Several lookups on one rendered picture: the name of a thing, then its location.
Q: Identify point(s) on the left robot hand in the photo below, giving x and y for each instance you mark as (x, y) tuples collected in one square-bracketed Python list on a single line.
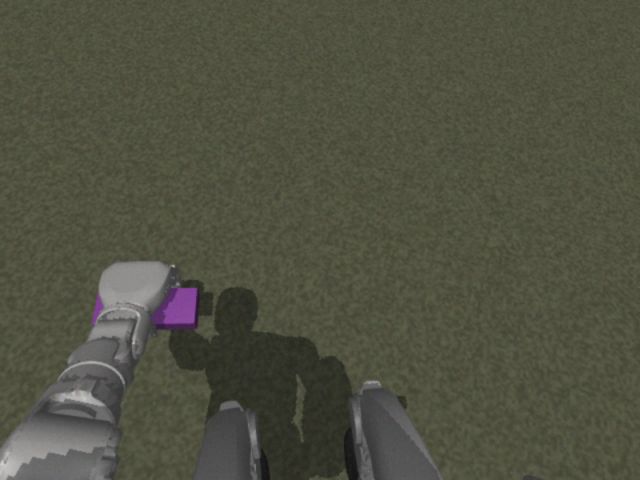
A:
[(145, 284)]

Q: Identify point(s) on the small box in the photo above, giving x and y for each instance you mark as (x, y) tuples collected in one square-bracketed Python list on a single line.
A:
[(179, 310)]

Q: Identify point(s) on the left robot arm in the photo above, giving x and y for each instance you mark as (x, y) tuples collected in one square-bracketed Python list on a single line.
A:
[(71, 433)]

